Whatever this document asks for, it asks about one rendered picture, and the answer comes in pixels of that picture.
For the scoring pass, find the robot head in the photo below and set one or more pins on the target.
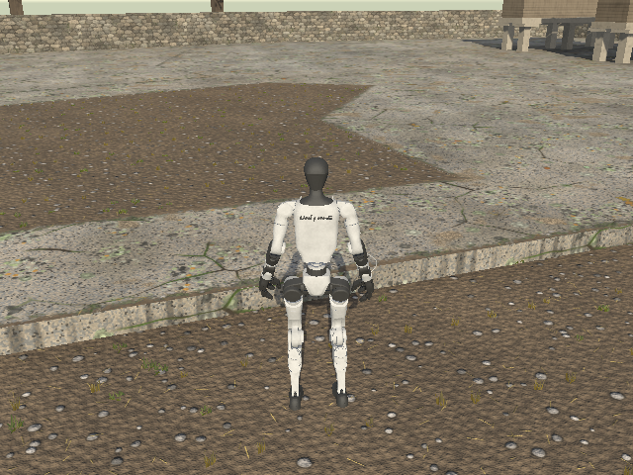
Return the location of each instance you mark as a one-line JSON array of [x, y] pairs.
[[316, 171]]

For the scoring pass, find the robot right upper arm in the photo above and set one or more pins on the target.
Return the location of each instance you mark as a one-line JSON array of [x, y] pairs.
[[347, 210]]

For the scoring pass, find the robot left forearm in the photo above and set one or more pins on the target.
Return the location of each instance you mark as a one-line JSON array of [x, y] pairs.
[[270, 264]]

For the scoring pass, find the robot left hand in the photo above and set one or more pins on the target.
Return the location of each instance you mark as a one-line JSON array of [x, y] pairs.
[[263, 284]]

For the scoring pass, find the left robot shin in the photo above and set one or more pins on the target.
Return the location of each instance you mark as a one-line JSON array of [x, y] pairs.
[[294, 364]]

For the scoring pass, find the robot left upper arm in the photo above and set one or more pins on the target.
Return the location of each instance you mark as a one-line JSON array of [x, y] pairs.
[[284, 211]]

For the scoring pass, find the robot right forearm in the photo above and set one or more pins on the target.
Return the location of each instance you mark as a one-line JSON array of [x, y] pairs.
[[363, 264]]

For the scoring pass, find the robot right hand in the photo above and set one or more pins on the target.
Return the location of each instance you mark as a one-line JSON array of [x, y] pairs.
[[369, 286]]

